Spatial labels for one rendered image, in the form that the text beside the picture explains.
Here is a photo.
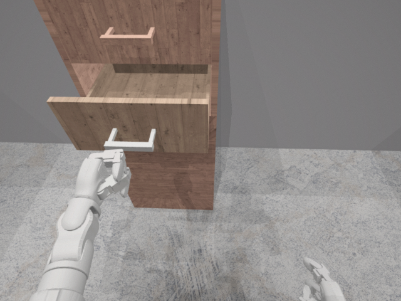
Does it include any left robot forearm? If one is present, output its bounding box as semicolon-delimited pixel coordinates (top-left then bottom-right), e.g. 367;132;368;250
29;197;102;301

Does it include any right robot hand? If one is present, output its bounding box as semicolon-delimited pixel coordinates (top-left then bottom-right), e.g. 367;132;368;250
299;257;346;301

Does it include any cabinet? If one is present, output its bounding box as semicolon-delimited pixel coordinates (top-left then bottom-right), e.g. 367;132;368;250
33;0;221;210

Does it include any handle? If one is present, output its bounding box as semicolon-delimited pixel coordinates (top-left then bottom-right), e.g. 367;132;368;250
100;34;153;45
104;128;156;152

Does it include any drawer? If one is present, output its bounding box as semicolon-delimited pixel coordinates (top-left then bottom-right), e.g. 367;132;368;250
47;64;211;153

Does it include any left robot hand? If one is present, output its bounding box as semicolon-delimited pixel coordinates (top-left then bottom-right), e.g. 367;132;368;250
75;149;132;206

